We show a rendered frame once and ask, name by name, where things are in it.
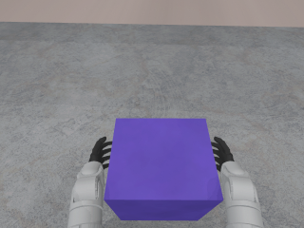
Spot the carton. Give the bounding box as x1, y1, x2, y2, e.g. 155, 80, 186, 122
104, 118, 224, 221

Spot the robot left hand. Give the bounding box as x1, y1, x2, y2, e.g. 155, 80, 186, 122
88, 136, 112, 170

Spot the right robot forearm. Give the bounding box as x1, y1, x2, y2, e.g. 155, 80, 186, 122
220, 161, 264, 228

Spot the robot right hand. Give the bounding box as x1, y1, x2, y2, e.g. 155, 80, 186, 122
211, 136, 234, 172

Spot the left robot forearm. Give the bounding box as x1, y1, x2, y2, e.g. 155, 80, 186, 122
67, 161, 105, 228

